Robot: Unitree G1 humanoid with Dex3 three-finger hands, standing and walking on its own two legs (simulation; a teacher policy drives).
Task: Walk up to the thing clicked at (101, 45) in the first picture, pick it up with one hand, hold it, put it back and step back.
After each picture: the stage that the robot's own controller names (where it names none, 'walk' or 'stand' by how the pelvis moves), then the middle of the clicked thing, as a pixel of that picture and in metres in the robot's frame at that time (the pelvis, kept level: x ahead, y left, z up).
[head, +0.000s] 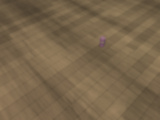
stand; (102, 41) +1.49 -0.24 -0.72
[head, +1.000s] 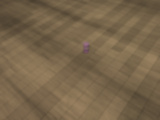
walk; (86, 47) +1.38 +0.08 -0.70
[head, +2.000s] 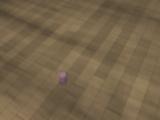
walk; (63, 78) +0.84 +0.23 -0.71
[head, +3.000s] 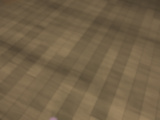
walk; out of the picture +0.45 +0.19 -0.71
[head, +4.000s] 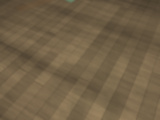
stand; out of the picture +0.37 +0.21 -0.72
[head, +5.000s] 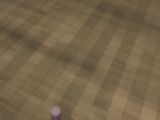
walk; (56, 113) +0.44 +0.16 -0.70
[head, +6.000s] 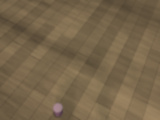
stand; (58, 109) +0.41 +0.17 -0.69
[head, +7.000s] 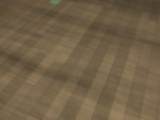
stand; out of the picture +0.42 +0.23 -0.72
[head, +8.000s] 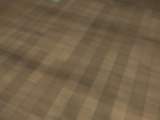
stand; out of the picture +0.42 +0.22 -0.72
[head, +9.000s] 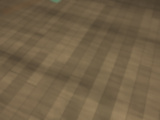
stand; out of the picture +0.40 +0.23 -0.73
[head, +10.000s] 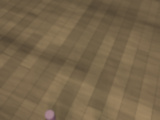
go down; (50, 116) +0.42 +0.23 -0.69
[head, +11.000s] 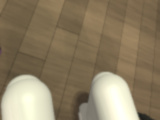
go down; out of the picture +0.46 +0.31 -0.27
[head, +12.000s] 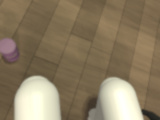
close in; (9, 50) +0.46 +0.30 -0.28
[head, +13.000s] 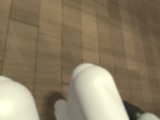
close in; out of the picture +0.42 +0.34 -0.22
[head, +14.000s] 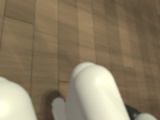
close; out of the picture +0.42 +0.35 -0.22
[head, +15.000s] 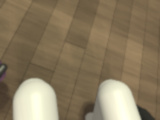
lift; out of the picture +0.35 +0.31 -0.11
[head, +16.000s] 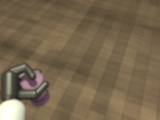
hold; (36, 89) +0.33 +0.17 +0.03
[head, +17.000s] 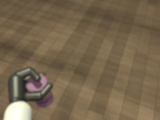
hold; (41, 91) +0.33 +0.17 -0.01
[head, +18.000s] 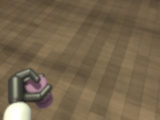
hold; (40, 92) +0.33 +0.17 +0.00
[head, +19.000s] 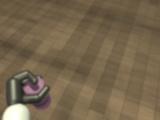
crouch; (38, 94) +0.33 +0.18 -0.02
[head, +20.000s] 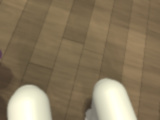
lower; out of the picture +0.45 +0.29 -0.11
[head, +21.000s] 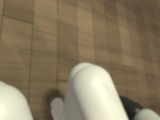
lower; out of the picture +0.40 +0.35 -0.23
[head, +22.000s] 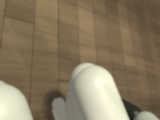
lower; out of the picture +0.40 +0.35 -0.22
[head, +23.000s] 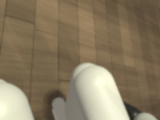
lower; out of the picture +0.40 +0.35 -0.22
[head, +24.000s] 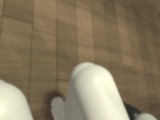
lower; out of the picture +0.40 +0.35 -0.22
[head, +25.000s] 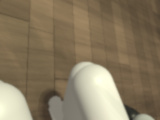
open; out of the picture +0.40 +0.35 -0.22
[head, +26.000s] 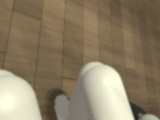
rise; out of the picture +0.39 +0.34 -0.22
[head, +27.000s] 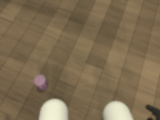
walk; (41, 82) +0.43 +0.25 -0.47
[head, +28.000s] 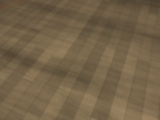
stand; out of the picture +0.39 +0.22 -0.66
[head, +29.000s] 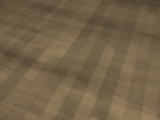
stand; out of the picture +0.40 +0.23 -0.67
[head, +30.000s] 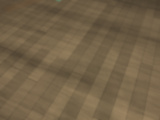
stand; out of the picture +0.40 +0.22 -0.70
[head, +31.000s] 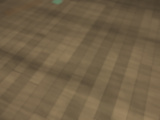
stand; out of the picture +0.40 +0.22 -0.72
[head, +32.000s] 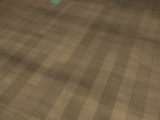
stand; out of the picture +0.38 +0.23 -0.73
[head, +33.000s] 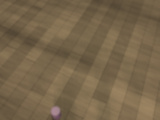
walk; (56, 113) +0.41 +0.18 -0.70
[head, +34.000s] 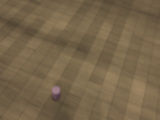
walk; (56, 92) +0.59 +0.19 -0.71
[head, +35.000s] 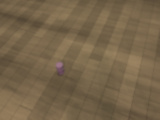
walk; (60, 68) +0.88 +0.30 -0.70
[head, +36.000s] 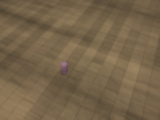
stand; (64, 67) +1.00 +0.20 -0.71
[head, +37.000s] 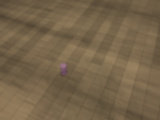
stand; (63, 69) +1.02 +0.22 -0.73
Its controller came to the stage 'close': yes
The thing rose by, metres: 0.70
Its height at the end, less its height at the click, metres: +0.00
